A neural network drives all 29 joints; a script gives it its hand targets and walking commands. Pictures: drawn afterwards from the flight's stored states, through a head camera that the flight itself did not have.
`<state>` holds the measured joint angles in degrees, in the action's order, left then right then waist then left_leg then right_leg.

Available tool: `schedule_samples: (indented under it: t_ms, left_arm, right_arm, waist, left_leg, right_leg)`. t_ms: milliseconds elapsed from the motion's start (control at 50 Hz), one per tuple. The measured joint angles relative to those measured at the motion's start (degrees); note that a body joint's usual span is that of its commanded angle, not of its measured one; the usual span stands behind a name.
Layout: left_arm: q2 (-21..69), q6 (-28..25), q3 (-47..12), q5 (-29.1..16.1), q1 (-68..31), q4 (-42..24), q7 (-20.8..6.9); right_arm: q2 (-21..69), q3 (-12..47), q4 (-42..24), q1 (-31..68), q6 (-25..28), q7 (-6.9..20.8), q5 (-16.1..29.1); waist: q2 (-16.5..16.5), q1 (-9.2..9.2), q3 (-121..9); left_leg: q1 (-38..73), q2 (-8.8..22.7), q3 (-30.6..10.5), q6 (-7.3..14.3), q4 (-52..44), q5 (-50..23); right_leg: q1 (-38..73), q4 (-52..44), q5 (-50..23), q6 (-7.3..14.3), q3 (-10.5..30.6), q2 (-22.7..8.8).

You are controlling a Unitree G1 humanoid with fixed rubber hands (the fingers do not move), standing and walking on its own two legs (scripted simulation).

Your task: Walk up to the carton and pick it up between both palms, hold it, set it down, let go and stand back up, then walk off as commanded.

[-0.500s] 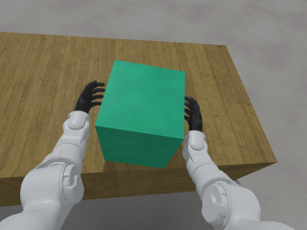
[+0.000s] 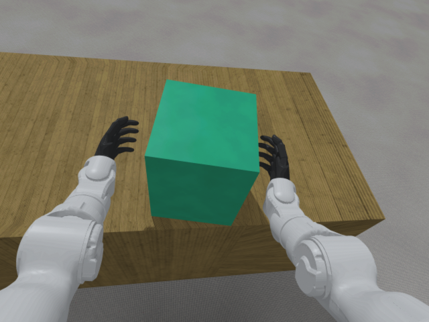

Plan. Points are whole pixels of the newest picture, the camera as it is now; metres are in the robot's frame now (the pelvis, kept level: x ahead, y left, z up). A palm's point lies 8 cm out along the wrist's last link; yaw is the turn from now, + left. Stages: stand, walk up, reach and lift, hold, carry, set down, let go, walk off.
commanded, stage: set down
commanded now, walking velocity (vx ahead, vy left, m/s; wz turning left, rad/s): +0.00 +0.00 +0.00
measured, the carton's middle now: (201, 158) +0.47 +0.02 -0.03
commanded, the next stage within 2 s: none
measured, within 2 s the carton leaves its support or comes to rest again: neither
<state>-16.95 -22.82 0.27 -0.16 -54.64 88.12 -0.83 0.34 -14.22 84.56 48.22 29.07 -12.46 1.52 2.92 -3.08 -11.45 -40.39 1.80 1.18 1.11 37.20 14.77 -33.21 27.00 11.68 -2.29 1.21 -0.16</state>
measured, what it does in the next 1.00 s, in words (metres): stands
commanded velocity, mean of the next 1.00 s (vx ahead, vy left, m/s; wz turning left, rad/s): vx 0.00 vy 0.00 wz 0.00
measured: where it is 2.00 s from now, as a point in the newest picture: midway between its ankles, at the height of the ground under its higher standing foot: outside the picture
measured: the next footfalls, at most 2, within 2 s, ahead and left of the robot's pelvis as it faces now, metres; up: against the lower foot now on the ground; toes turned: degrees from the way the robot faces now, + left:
none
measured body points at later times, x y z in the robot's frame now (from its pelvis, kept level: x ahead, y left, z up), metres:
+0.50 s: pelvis -0.01 -0.01 +0.00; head +0.04 +0.05 +0.44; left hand +0.40 +0.21 +0.01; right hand +0.35 -0.16 +0.01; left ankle +0.02 +0.08 -0.72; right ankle +0.00 -0.18 -0.72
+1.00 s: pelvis -0.02 -0.01 +0.00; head +0.02 +0.03 +0.45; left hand +0.33 +0.24 +0.00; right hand +0.29 -0.17 +0.00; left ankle +0.02 +0.08 -0.72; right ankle +0.00 -0.18 -0.72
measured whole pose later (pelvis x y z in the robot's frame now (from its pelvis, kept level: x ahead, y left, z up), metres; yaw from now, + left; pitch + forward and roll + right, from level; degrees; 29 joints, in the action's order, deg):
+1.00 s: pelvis -0.02 -0.01 +0.00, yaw +1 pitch +9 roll -3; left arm -18.9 -16.5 2.9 -4.6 -23.8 51.8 -8.2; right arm 2.0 -2.7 50.9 14.9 29.5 -15.1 7.9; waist 2.6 0.0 -4.6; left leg -32.2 1.8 1.1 1.8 37.0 14.1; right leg -26.2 29.3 12.4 -2.3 1.2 -0.1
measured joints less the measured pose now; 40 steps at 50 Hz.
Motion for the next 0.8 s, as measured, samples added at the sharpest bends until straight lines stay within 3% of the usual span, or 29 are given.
schedule_samples:
  t_ms: [100, 220, 360, 800]
  left_arm:
    - [-1.1, -0.8, -3.3, -3.5, 0.0, 0.0, -0.3]
    - [-1.4, -1.0, -3.7, -4.1, 0.2, 0.0, -1.5]
    - [-1.4, -0.7, -3.8, -4.5, 3.5, -2.7, -2.9]
    - [-1.5, 4.5, 2.2, -4.5, 22.7, -27.5, -6.4]
  right_arm:
    - [-0.6, 1.4, 0.0, -0.1, -0.7, 0.2, 1.7]
    - [-0.7, 4.0, -0.6, -2.4, -1.0, 0.2, 3.2]
    - [-0.7, 7.5, -5.7, -7.6, -0.9, 0.2, 4.8]
    - [0.4, 11.1, -25.4, -25.4, 0.8, -1.5, 6.4]
  waist:
    - [0.0, 0.0, 0.0]
    - [0.0, 0.0, 0.0]
    - [0.0, 0.0, 0.0]
    - [-0.4, 2.37, 2.7]
  left_leg:
    - [-0.5, 0.0, 0.0, 0.2, 0.4, -0.6]
    - [-0.5, 0.0, -0.1, 0.4, 0.4, -1.1]
    - [-0.5, 0.0, -0.1, 0.6, 0.4, -1.1]
    - [2.1, 0.0, -0.1, 0.7, 0.4, -1.0]
  right_leg:
    - [-0.9, 1.5, 0.0, 0.0, 0.0, 0.0]
    - [-1.2, 2.2, 0.0, 0.0, 0.0, 0.0]
    - [-1.3, 2.3, 0.0, 0.0, -0.1, 0.1]
    - [1.3, 2.3, 0.2, 0.0, -0.1, 0.1]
